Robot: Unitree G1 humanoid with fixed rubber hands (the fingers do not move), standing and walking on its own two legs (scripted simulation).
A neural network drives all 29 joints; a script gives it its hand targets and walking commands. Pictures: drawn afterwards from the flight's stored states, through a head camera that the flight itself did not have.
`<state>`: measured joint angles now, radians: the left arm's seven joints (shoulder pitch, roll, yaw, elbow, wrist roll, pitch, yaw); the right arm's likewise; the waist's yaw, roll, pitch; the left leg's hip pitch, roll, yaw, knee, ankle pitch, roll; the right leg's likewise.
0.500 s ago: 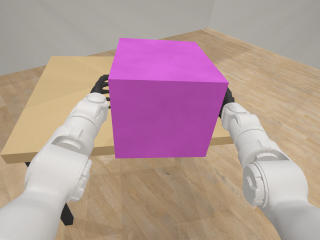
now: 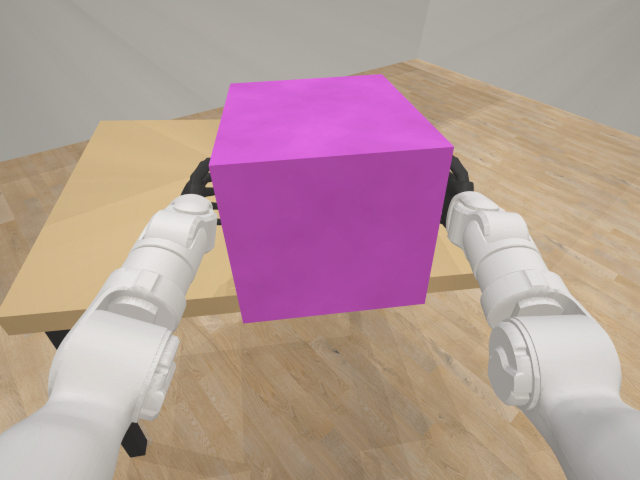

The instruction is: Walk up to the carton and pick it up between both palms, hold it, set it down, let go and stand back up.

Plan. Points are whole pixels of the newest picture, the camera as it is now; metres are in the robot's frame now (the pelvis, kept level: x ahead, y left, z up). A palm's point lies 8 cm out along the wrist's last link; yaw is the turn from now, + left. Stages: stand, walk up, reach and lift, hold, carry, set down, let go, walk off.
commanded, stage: reach and lift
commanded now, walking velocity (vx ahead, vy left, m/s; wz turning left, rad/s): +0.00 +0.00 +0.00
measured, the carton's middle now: (320, 185) +0.51 +0.02 +0.15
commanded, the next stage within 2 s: hold in 1.48 s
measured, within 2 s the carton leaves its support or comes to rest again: neither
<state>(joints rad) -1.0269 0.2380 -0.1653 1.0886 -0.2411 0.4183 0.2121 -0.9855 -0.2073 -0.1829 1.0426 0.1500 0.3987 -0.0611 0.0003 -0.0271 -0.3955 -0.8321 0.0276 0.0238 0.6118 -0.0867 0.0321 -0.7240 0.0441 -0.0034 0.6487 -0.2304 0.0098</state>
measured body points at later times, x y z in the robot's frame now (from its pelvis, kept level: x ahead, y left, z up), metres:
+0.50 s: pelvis +0.00 +0.00 +0.00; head -0.03 +0.02 +0.45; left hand +0.43 +0.19 +0.18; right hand +0.44 -0.16 +0.20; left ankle +0.11 +0.10 -0.71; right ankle +0.04 -0.12 -0.71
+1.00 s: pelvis -0.01 -0.01 +0.00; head -0.05 +0.02 +0.45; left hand +0.42 +0.18 +0.20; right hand +0.43 -0.16 +0.22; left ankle +0.11 +0.10 -0.71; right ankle +0.04 -0.13 -0.71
